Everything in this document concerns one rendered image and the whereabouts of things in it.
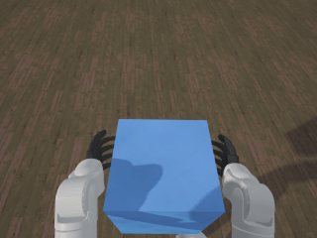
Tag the right robot hand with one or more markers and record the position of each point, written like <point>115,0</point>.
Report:
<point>229,155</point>

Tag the left robot hand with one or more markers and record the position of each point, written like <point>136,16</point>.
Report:
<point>96,150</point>

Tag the carton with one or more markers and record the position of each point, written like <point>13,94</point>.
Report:
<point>163,178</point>

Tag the right robot forearm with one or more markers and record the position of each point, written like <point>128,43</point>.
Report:
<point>252,211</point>

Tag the left robot forearm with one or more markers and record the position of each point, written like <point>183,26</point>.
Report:
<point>76,201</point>

